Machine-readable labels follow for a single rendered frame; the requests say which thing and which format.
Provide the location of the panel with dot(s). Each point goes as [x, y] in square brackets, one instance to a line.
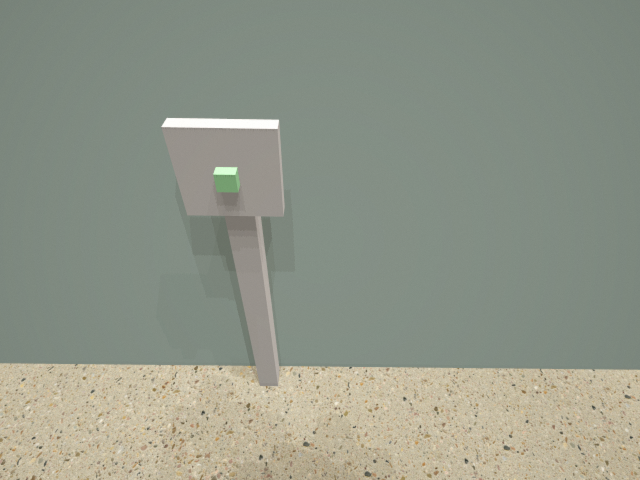
[196, 147]

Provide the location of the button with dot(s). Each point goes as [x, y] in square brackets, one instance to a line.
[226, 179]

